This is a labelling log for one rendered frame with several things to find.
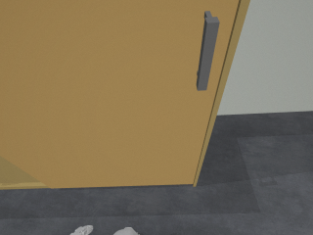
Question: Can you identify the handle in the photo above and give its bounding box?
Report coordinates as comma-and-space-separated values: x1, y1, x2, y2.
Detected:
196, 11, 220, 91

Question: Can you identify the wardrobe door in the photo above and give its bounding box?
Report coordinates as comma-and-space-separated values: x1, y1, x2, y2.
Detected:
0, 156, 40, 183
0, 0, 240, 189

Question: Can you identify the robot left hand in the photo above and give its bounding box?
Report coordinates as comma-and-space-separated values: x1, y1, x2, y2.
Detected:
70, 225, 93, 235

